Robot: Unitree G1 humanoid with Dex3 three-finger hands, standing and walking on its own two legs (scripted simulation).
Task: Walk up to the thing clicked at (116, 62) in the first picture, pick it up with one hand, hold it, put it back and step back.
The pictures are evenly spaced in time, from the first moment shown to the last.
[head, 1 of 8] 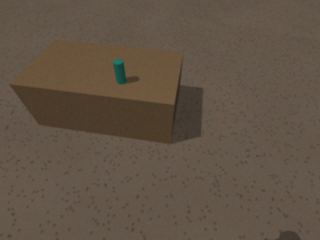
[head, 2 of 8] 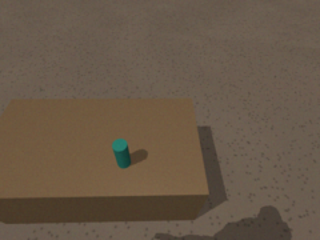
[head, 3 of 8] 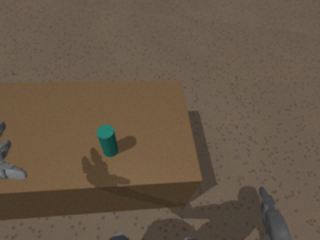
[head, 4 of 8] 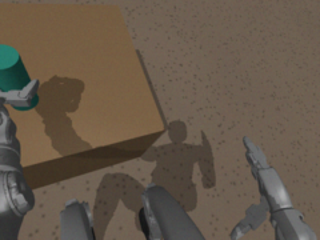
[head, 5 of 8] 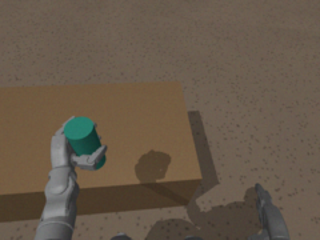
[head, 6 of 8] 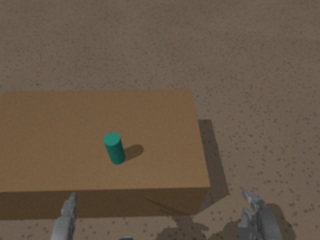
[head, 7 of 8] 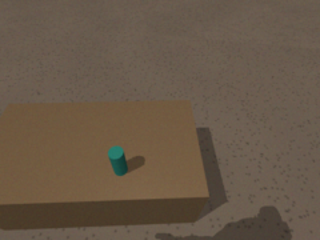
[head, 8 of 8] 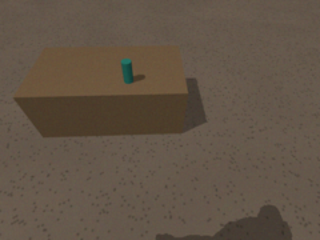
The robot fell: no
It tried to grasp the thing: yes
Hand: left
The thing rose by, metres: 0.28
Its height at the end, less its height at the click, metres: +0.00
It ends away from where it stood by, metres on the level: 0.02
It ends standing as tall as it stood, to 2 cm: yes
